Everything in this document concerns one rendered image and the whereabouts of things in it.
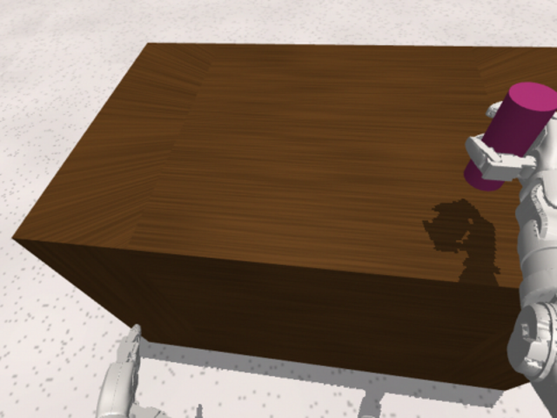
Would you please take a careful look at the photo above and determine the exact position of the right robot arm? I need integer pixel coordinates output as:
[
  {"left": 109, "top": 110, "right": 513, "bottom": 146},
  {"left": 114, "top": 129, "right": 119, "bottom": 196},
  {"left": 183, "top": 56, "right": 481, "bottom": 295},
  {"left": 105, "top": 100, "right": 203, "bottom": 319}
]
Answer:
[{"left": 507, "top": 170, "right": 557, "bottom": 418}]

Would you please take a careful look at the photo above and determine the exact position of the can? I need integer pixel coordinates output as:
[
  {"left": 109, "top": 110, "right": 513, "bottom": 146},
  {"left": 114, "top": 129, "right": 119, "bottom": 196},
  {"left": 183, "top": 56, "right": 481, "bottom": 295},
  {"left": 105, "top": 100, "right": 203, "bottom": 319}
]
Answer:
[{"left": 464, "top": 82, "right": 557, "bottom": 192}]

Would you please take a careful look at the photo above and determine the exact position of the left robot hand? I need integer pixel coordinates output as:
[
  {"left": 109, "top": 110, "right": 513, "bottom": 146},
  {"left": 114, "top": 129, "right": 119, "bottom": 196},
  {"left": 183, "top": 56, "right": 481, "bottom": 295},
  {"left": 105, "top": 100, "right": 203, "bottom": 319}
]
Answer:
[{"left": 96, "top": 324, "right": 171, "bottom": 418}]

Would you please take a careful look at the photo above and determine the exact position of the right robot hand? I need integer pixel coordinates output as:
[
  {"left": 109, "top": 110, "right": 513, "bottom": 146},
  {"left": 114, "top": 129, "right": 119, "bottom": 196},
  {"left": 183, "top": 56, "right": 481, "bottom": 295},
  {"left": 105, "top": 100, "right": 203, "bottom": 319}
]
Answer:
[{"left": 465, "top": 101, "right": 557, "bottom": 187}]

